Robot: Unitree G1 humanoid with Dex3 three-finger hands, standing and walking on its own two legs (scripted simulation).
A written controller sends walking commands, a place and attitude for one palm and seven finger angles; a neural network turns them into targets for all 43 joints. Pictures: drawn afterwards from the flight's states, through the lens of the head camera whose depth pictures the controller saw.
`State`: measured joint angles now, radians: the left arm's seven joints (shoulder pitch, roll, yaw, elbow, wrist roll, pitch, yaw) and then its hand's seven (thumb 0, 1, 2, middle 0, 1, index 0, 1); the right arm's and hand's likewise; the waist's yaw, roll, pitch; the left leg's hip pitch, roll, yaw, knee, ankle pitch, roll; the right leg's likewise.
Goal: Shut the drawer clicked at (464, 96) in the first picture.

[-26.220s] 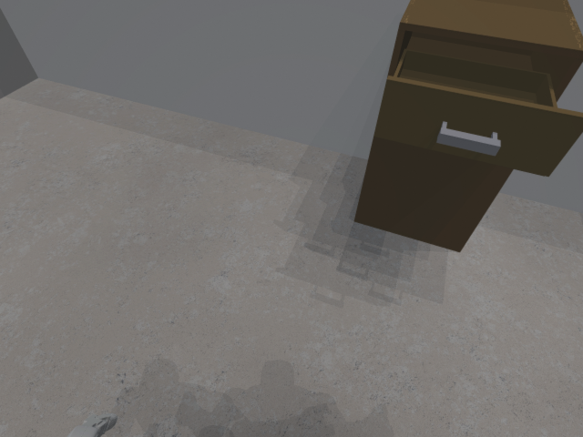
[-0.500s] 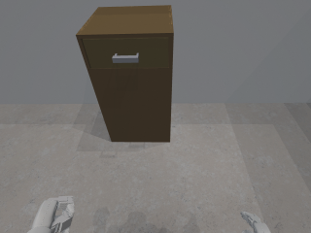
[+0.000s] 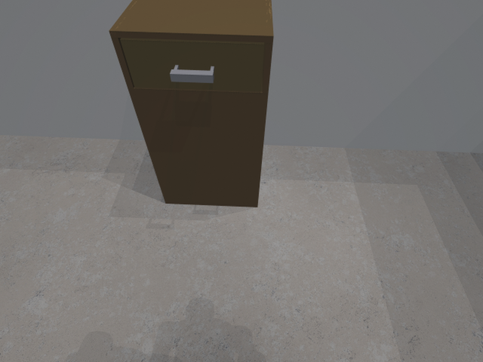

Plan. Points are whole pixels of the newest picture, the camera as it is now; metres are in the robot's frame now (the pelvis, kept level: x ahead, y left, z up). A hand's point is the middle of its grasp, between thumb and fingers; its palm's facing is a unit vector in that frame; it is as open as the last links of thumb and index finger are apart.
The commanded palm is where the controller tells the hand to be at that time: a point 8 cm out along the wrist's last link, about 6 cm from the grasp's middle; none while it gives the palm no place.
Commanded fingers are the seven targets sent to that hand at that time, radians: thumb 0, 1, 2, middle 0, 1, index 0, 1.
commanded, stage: let the arm hang, fingers relaxed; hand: left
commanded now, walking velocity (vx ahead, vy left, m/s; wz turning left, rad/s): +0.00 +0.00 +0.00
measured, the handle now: (193, 72) +0.89 +0.20 -0.01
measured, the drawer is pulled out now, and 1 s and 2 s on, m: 0.00 0.00 0.00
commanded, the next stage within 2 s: look to check the result in 0.44 s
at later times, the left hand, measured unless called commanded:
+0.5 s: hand out of the picture +0.02 +0.16 -0.17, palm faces +0.01 -0.98 -0.21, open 7.3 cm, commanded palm none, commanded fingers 0.00 0.90 0.90 -0.20 -0.30 -0.20 -0.30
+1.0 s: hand out of the picture +0.03 +0.17 -0.17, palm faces +0.01 -0.97 -0.23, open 7.3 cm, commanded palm none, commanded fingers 0.00 0.90 0.90 -0.20 -0.30 -0.20 -0.30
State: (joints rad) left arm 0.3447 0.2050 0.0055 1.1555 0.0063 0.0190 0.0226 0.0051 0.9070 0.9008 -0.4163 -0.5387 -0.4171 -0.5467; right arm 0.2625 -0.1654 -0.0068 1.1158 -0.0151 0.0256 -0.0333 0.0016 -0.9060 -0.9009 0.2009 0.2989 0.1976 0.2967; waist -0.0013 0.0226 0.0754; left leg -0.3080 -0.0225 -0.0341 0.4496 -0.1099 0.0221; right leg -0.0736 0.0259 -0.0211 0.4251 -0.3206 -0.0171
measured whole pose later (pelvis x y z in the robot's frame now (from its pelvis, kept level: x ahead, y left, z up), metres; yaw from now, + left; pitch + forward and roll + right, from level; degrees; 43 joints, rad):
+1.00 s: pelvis +0.02 -0.02 +0.00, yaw -1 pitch -2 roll +0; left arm 0.25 0.18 0.01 1.13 0.01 0.00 0.03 0.00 0.91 0.90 -0.20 -0.30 -0.21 -0.30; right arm 0.20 -0.19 -0.01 1.13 -0.02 0.01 -0.04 0.00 -0.91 -0.90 0.20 0.30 0.20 0.30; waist 0.00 0.02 0.07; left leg -0.26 0.00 -0.02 0.43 -0.14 -0.01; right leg -0.02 0.05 0.00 0.38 -0.33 -0.04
